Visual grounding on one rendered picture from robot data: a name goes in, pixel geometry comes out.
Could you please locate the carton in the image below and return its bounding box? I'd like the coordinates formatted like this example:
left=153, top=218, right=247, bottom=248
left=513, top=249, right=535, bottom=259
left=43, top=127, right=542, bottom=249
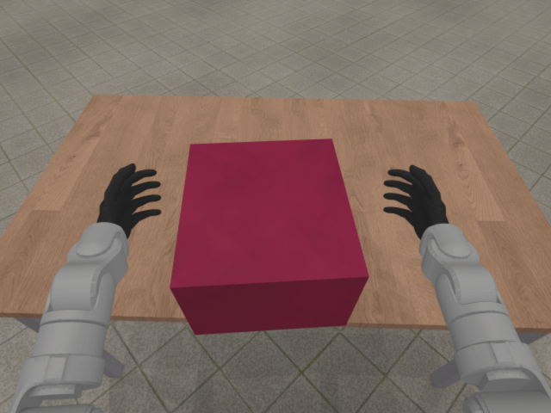
left=170, top=139, right=369, bottom=335

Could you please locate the table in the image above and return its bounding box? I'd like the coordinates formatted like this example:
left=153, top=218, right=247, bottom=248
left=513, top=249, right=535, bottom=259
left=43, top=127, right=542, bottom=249
left=0, top=95, right=551, bottom=388

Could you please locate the left robot hand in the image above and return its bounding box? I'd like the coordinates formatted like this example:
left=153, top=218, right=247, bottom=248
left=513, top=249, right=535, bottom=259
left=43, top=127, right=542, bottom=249
left=97, top=163, right=161, bottom=239

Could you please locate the left robot forearm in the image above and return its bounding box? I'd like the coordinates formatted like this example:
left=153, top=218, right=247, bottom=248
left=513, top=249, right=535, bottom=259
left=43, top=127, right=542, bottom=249
left=8, top=222, right=129, bottom=413

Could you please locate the right robot upper arm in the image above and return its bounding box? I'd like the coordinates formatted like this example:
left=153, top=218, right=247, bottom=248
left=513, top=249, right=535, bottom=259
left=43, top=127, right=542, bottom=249
left=462, top=390, right=551, bottom=413

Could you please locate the right robot forearm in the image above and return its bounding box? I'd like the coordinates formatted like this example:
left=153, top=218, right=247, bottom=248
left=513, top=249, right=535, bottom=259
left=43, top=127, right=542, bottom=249
left=419, top=224, right=551, bottom=399

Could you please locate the right robot hand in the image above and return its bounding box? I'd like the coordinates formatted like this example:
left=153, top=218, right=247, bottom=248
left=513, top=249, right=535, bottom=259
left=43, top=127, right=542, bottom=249
left=383, top=165, right=449, bottom=240

